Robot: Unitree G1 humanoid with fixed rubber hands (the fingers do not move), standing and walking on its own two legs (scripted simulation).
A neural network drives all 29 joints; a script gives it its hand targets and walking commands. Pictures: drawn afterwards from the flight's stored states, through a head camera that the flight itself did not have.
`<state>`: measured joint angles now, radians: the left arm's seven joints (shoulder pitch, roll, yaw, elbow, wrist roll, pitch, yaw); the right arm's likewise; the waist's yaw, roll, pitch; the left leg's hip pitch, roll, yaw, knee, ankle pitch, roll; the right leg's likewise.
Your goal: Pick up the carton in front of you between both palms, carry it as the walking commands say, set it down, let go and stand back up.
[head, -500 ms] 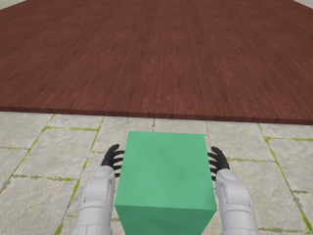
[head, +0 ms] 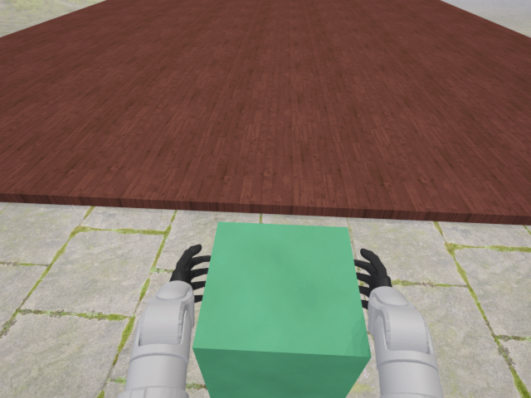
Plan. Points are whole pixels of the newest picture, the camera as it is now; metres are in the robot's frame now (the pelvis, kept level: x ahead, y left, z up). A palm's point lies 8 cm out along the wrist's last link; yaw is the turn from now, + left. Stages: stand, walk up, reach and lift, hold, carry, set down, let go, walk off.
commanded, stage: hold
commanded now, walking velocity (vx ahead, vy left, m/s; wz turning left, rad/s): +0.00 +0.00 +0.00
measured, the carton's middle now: (278, 319) +0.28 +0.00 -0.02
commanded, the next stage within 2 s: carry in 0.14 s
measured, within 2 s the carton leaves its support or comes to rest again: neither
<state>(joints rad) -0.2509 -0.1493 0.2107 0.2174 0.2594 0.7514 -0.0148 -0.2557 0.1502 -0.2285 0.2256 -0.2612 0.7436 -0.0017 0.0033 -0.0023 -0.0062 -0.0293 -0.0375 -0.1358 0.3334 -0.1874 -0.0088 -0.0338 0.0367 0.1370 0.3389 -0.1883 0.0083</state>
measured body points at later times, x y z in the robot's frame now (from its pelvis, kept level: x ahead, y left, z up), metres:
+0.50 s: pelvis +0.07 +0.01 -0.01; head +0.03 +0.01 +0.44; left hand +0.36 +0.16 +0.07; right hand +0.35 -0.15 +0.07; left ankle +0.01 +0.14 -0.75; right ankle +0.05 -0.10 -0.75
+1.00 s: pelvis +0.34 +0.01 -0.01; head +0.34 +0.02 +0.44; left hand +0.63 +0.15 +0.07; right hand +0.62 -0.15 +0.07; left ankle +0.18 +0.10 -0.75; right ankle +0.46 -0.10 -0.72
